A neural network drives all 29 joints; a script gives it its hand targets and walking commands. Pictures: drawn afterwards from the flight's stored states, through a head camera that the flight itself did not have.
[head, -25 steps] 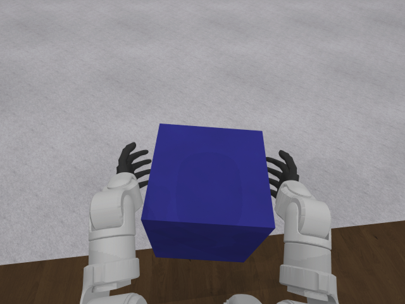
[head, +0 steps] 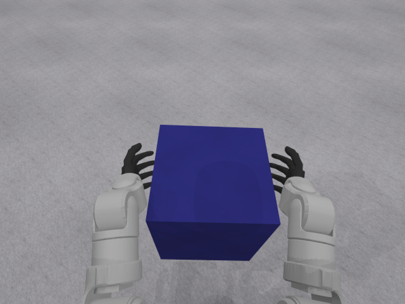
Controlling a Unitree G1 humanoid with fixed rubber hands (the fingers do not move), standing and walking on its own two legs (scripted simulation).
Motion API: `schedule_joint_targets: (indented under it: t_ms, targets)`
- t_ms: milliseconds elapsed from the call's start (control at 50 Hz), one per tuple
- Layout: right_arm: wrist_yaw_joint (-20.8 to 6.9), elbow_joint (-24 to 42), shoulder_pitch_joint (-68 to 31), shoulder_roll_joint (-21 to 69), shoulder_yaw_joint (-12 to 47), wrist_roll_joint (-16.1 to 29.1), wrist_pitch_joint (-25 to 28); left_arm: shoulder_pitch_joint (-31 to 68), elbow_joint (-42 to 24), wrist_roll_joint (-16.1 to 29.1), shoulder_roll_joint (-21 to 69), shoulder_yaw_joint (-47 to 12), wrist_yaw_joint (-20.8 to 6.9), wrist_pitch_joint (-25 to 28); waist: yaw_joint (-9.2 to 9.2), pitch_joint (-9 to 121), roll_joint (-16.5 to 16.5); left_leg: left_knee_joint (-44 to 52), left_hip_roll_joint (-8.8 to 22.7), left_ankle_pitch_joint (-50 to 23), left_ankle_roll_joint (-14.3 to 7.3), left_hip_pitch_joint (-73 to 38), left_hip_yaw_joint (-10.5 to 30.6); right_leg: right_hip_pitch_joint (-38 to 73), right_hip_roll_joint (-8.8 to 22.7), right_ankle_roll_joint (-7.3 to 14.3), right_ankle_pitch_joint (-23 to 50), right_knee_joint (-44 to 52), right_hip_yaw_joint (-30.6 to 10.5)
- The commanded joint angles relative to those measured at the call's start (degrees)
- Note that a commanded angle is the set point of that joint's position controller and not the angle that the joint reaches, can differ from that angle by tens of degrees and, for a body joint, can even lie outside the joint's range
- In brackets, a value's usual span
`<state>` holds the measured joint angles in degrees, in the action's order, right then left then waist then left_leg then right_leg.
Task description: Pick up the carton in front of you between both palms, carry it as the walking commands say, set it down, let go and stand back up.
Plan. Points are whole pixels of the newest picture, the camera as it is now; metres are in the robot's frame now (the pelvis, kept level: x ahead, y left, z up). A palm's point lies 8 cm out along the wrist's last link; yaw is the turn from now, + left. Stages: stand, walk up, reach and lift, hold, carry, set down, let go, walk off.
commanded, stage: carry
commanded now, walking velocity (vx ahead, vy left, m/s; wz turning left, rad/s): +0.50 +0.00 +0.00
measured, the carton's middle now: (208, 198) +0.33 +0.01 +0.00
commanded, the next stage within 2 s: none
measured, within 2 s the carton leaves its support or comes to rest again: neither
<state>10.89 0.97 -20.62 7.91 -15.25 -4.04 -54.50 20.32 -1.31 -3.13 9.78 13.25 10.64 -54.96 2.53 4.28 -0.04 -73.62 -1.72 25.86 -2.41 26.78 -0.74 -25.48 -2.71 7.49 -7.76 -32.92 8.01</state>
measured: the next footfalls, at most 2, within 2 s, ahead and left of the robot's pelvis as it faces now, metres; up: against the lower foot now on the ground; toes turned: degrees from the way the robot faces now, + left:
left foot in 0.36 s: +0.39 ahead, +0.12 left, -0.01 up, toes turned +5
right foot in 0.86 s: +0.68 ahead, -0.08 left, -0.01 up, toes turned -11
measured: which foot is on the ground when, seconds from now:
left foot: up 0.00-0.34, down 0.36-0.88, up 0.90-1.00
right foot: down 0.00-0.38, up 0.40-0.84, down 0.86-1.00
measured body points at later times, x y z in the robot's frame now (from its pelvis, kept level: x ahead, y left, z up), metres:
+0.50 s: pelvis +0.29 +0.06 +0.00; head +0.32 +0.06 +0.45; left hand +0.63 +0.20 +0.07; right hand +0.62 -0.11 +0.07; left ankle +0.35 +0.12 -0.73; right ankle +0.17 -0.05 -0.64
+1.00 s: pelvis +0.60 +0.01 +0.01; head +0.58 +0.00 +0.46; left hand +0.83 +0.17 +0.08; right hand +0.84 -0.14 +0.07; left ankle +0.51 +0.13 -0.65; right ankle +0.64 -0.07 -0.73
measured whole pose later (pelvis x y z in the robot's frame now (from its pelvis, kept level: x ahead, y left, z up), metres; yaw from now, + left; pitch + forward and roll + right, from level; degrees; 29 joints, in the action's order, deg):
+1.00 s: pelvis +0.60 +0.01 +0.01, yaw +1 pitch +4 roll +0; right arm 8.3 27.3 5.1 7.8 -2.4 -1.5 -66.3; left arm -5.4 -26.9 -0.9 7.9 2.3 9.2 -64.9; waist 1.5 8.1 -0.8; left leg -63.5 3.7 20.1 0.0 25.1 -3.5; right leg -17.7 1.5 3.7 -10.0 -23.6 12.4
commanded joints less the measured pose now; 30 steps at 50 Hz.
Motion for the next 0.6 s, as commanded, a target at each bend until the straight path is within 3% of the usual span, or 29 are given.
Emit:
schedule_joint_targets:
  t_ms: [0,80,140,260,280,320,340,360,380,400,420,440,460,500,580]
  targets:
    - [-0.85,4.45,-33.36,45.75,33.84,8.75,1.81,37.15,-8.1,11.14,44.67,-36.68,-1.24,2.85,-0.9,20.54,1.91,6.04,4.66,-2.96,0.62,11.95,2.17,23.72,18.85,6.65,7.25,13.52,-25.85]
    - [-0.75,6.05,-32.72,45.84,35.33,9.09,3.64,35.96,-9.17,12.59,44.88,-37.9,-1.92,4.21,-0.29,20.11,4.78,18.04,5.78,-9.71,1.76,13.79,-0.18,25.5,17.55,7.11,16.21,13.83,-19.64]
    - [-0.36,8.26,-31.55,43.91,36.0,9.58,4.02,32.63,-9.63,12.04,42.59,-37.45,-1.55,4.39,0.74,19.72,5.71,25.91,5.32,-17.53,1.85,14.68,-1.99,29.46,15.35,5.24,23.68,12.38,-15.55]
    - [0.21,9.52,-29.43,39.34,35.79,9.7,2.12,27.7,-9.47,10.03,37.94,-35.72,-0.17,2.85,2.94,15.82,7.2,43.0,1.73,-25.25,0.71,10.48,-6.21,34.35,12.12,1.61,31.94,8.74,-10.02]
    - [0.18,9.26,-29.26,38.89,35.42,9.53,1.63,27.28,-9.11,9.7,37.62,-35.48,0.0,2.44,2.47,15.53,7.74,46.23,0.95,-26.24,0.05,6.45,-7.11,33.28,12.02,0.63,34.18,7.42,-9.16]
    - [0.16,7.52,-27.34,38.39,34.19,8.89,0.75,27.78,-8.73,9.58,37.45,-35.4,0.18,1.52,-1.53,18.94,6.94,52.34,-1.06,-29.57,-1.06,-10.7,-10.25,27.85,10.55,-2.33,37.34,-2.55,-5.3]
    - [0.13,6.01,-26.02,38.18,33.16,8.23,0.38,28.95,-8.5,9.27,36.97,-35.27,0.22,1.0,-4.09,22.97,4.12,50.18,2.72,-30.45,-1.65,-24.18,-6.34,19.74,9.4,-4.4,27.32,-11.98,-3.27]
    - [0.2,4.66,-24.95,36.79,32.0,7.35,-0.01,29.19,-8.07,9.31,37.13,-35.27,0.22,0.38,-4.73,28.85,-5.51,43.81,17.33,-44.09,-5.03,-38.75,11.4,7.1,6.84,-6.75,3.09,-24.13,-2.35]
    - [0.59,5.41,-25.86,36.28,32.29,7.31,0.01,28.06,-7.17,9.67,38.31,-35.29,0.08,-0.23,-5.05,32.61,-18.16,49.0,25.11,-37.03,-14.48,-49.54,31.33,-9.96,-1.77,-8.0,-22.81,-40.17,-4.97]
    - [0.33,5.98,-25.72,38.47,32.82,8.61,-0.1,29.08,-7.48,10.04,38.88,-35.1,0.1,-0.21,-5.19,29.43,-13.84,50.76,23.72,-29.36,-14.27,-47.93,30.9,-17.01,0.9,-6.77,-23.0,-44.36,-8.99]
    - [-0.12,7.39,-27.76,40.25,33.7,9.39,0.14,30.55,-7.34,10.37,40.99,-34.57,-0.07,-0.18,-5.94,27.12,-9.5,50.98,22.11,-28.54,-13.3,-44.29,27.35,-19.0,2.88,-5.9,-20.99,-44.46,-9.73]
    - [-0.73,8.41,-28.98,42.07,35.0,10.19,0.38,31.14,-7.57,10.53,42.72,-34.84,-0.36,0.03,-5.36,23.8,-3.97,51.85,20.93,-30.85,-11.58,-39.32,23.28,-18.48,5.13,-5.92,-17.93,-41.41,-9.64]
    - [-1.36,9.68,-30.23,44.0,36.49,10.74,0.73,30.19,-7.04,9.94,44.02,-34.8,-0.7,0.25,-4.98,22.2,-2.18,53.62,19.84,-30.11,-10.36,-35.19,20.14,-16.85,6.68,-6.2,-15.38,-37.31,-9.62]
    - [-2.41,12.71,-31.04,46.47,39.13,12.34,1.36,27.62,-8.13,9.34,45.93,-35.38,-1.39,0.79,-3.9,21.76,-3.39,56.47,18.76,-29.0,-8.9,-31.51,16.07,-13.1,7.4,-7.15,-12.72,-31.5,-8.27]
    - [-3.2,16.89,-23.34,47.8,41.14,13.92,1.21,20.31,-13.74,9.33,47.07,-37.52,-1.54,1.0,-3.45,20.28,-6.01,59.9,17.28,-33.67,-8.51,-32.68,9.07,-13.27,7.77,-9.1,-8.25,-18.81,-4.86]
